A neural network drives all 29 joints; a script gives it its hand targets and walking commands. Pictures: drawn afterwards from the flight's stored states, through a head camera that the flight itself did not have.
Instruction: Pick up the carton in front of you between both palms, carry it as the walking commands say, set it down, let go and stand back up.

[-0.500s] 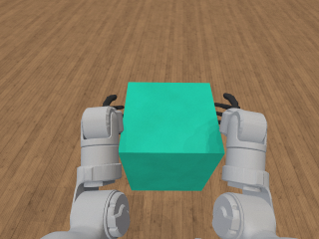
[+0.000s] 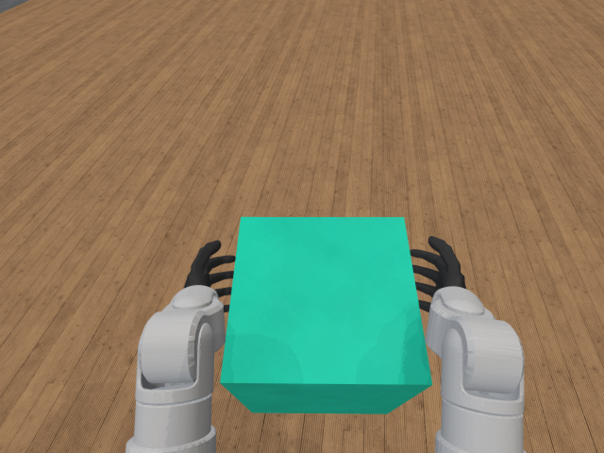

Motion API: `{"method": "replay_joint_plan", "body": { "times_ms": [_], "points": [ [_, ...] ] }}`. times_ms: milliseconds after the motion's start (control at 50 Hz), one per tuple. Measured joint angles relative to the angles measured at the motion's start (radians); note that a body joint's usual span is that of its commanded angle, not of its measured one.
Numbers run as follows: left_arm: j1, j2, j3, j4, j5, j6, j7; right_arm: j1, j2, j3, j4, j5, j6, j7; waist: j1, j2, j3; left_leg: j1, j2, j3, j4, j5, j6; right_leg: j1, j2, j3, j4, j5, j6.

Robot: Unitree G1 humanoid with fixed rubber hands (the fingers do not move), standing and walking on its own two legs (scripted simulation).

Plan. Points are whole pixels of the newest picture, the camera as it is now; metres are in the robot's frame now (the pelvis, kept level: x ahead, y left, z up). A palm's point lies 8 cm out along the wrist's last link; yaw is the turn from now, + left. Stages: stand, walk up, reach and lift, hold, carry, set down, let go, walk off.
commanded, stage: carry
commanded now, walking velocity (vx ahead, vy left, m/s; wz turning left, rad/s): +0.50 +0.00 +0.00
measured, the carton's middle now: (320, 324) +0.31 +0.00 +0.00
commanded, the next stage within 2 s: none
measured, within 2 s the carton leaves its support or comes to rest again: neither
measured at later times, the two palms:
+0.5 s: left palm (236, 156) +0.58 +0.15 +0.09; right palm (401, 154) +0.58 -0.14 +0.10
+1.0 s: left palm (241, 119) +0.72 +0.16 +0.09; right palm (382, 113) +0.73 -0.13 +0.09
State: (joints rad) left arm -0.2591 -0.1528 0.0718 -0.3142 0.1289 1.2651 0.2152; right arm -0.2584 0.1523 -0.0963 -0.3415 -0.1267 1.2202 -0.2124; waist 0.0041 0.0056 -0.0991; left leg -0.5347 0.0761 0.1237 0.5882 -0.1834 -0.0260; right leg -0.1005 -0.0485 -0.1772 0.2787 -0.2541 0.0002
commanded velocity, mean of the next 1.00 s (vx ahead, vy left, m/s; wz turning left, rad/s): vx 0.14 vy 0.00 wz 0.00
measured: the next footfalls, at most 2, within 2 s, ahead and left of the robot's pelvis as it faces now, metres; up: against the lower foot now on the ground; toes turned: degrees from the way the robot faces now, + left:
left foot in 0.10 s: +0.23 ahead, +0.12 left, +0.00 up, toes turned +10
right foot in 0.52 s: +0.49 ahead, -0.11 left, +0.00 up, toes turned +15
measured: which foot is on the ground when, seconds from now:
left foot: up 0.00-0.08, down 0.10-0.56, up 0.58-0.70, down 0.72-1.00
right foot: down 0.00-0.12, up 0.14-0.50, down 0.52-1.00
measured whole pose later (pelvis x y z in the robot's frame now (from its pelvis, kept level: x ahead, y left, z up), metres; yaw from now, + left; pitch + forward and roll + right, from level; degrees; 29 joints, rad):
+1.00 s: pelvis +0.45 +0.01 -0.02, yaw +0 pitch +4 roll -1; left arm -0.22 -0.14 0.06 -0.28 0.14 1.28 0.22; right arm -0.25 0.15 -0.08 -0.26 -0.15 1.23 -0.19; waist 0.00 0.01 -0.16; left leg -0.19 0.06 0.13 0.53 -0.40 -0.01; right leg -0.34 -0.07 -0.20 0.56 -0.27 -0.01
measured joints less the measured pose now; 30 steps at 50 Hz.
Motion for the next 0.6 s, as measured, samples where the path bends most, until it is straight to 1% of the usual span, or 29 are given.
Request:
{"method": "replay_joint_plan", "body": {
  "times_ms": [40,80,100,120,140,160,180,200,220,240,300,340,380,440,500,520,540,560,580,600],
  "points": [
    [0.012,0.003,-0.011,-0.014,-0.001,0.014,-0.002,0.011,-0.003,0.004,-0.011,-0.001,0.012,0.003,0.004,-0.004,-0.025,0.019,-0.001,0.029,-0.069,0.053,0.005,0.050,-0.004,0.003,0.014,-0.053,0.019],
    [0.019,0.005,-0.016,-0.020,0.001,0.032,-0.002,0.012,-0.003,0.003,-0.008,-0.004,0.026,0.007,0.008,-0.010,-0.047,0.067,-0.008,0.070,-0.129,0.064,0.013,0.085,-0.016,0.013,0.076,-0.132,0.040],
    [0.020,0.005,-0.013,-0.020,0.003,0.039,-0.001,0.007,-0.002,0.004,0.003,-0.006,0.029,0.010,0.009,-0.019,-0.056,0.088,-0.016,0.084,-0.131,0.091,0.031,0.085,-0.031,0.019,0.142,-0.185,0.049],
    [0.024,0.007,-0.004,-0.013,0.005,0.040,0.001,0.003,-0.001,0.011,0.027,-0.007,0.025,0.014,0.006,-0.041,-0.064,0.085,-0.027,0.100,-0.083,0.085,0.062,0.051,-0.060,0.029,0.252,-0.210,0.047],
    [0.030,0.008,0.006,-0.005,0.007,0.042,0.004,-0.003,0.001,0.017,0.056,-0.008,0.023,0.017,-0.001,-0.047,-0.069,0.085,-0.030,0.109,-0.045,0.050,0.085,-0.009,-0.066,0.056,0.397,-0.214,0.040],
    [0.037,0.009,0.012,0.006,0.008,0.046,0.009,-0.006,0.001,0.022,0.080,-0.008,0.025,0.018,-0.005,-0.043,-0.068,0.096,-0.027,0.112,-0.033,0.016,0.099,-0.080,-0.055,0.085,0.547,-0.218,0.031],
    [0.041,0.010,0.013,0.019,0.006,0.051,0.017,-0.005,0.001,0.025,0.098,-0.008,0.029,0.019,-0.007,-0.036,-0.064,0.116,-0.025,0.113,-0.041,-0.007,0.105,-0.153,-0.043,0.101,0.674,-0.213,0.020],
    [0.044,0.010,0.009,0.032,0.004,0.055,0.028,0.001,0.000,0.025,0.110,-0.009,0.031,0.020,-0.009,-0.030,-0.060,0.140,-0.024,0.112,-0.062,-0.013,0.100,-0.219,-0.036,0.106,0.764,-0.193,0.009],
    [0.045,0.011,0.003,0.045,0.000,0.057,0.037,0.009,-0.002,0.026,0.118,-0.009,0.032,0.020,-0.010,-0.028,-0.055,0.167,-0.027,0.111,-0.091,-0.013,0.095,-0.278,-0.037,0.105,0.809,-0.160,0.002],
    [0.045,0.011,-0.002,0.055,-0.003,0.056,0.042,0.017,-0.003,0.025,0.121,-0.009,0.030,0.019,-0.012,-0.028,-0.050,0.195,-0.031,0.110,-0.121,-0.013,0.092,-0.327,-0.041,0.103,0.816,-0.121,-0.001],
    [0.042,0.010,-0.014,0.068,-0.002,0.041,0.042,0.030,-0.006,0.022,0.111,0.000,0.020,0.001,-0.019,-0.024,-0.036,0.277,-0.040,0.103,-0.211,-0.012,0.088,-0.437,-0.059,0.095,0.725,-0.026,0.005],
    [0.038,0.009,-0.017,0.061,0.003,0.025,0.035,0.031,-0.006,0.023,0.095,0.008,0.010,-0.012,-0.023,-0.021,-0.028,0.329,-0.044,0.097,-0.261,-0.018,0.081,-0.482,-0.067,0.090,0.621,0.026,0.015],
    [0.032,0.008,-0.016,0.042,0.007,0.013,0.030,0.026,-0.005,0.023,0.071,0.013,0.002,-0.015,-0.022,-0.020,-0.019,0.376,-0.043,0.092,-0.291,-0.034,0.071,-0.503,-0.068,0.080,0.501,0.071,0.021],
    [0.032,0.007,-0.010,-0.003,0.006,0.005,0.026,0.017,-0.003,0.025,0.036,0.010,-0.004,0.002,-0.015,-0.022,-0.009,0.439,-0.038,0.091,-0.295,-0.084,0.048,-0.497,-0.049,0.053,0.343,0.170,0.019],
    [0.036,0.008,-0.007,-0.038,0.002,0.013,0.021,0.015,-0.003,0.032,0.010,0.003,0.003,0.011,-0.010,-0.018,-0.005,0.487,-0.025,0.088,-0.227,-0.179,0.017,-0.424,-0.016,0.000,0.188,0.300,0.015],
    [0.033,0.008,-0.007,-0.043,0.002,0.018,0.016,0.015,-0.003,0.031,0.004,-0.001,0.007,0.012,-0.010,-0.020,-0.005,0.494,-0.021,0.086,-0.176,-0.224,0.005,-0.378,-0.009,-0.022,0.132,0.346,0.009],
    [0.032,0.007,-0.011,-0.036,0.002,0.017,0.011,0.014,-0.004,0.024,0.005,-0.004,0.008,0.013,-0.006,-0.003,-0.009,0.481,-0.001,0.082,-0.104,-0.269,-0.006,-0.354,0.003,-0.038,0.128,0.288,-0.034],
    [0.025,0.006,-0.016,-0.020,0.001,0.012,0.005,0.008,-0.003,0.010,0.012,-0.007,0.007,0.011,-0.001,0.024,-0.005,0.445,0.019,0.060,-0.008,-0.279,-0.014,-0.353,0.017,-0.049,0.154,0.228,-0.064],
    [0.016,0.004,-0.019,0.001,0.003,0.007,0.002,0.005,-0.002,-0.003,0.018,-0.009,0.008,0.010,0.001,0.040,0.003,0.399,0.022,0.026,0.087,-0.303,-0.022,-0.352,0.022,-0.055,0.175,0.190,-0.081],
    [0.012,0.003,-0.021,0.019,0.005,0.004,0.001,0.007,-0.002,-0.009,0.024,-0.009,0.011,0.008,0.001,0.046,0.012,0.356,0.013,-0.003,0.156,-0.337,-0.024,-0.345,0.021,-0.058,0.179,0.176,-0.086]
  ]
}}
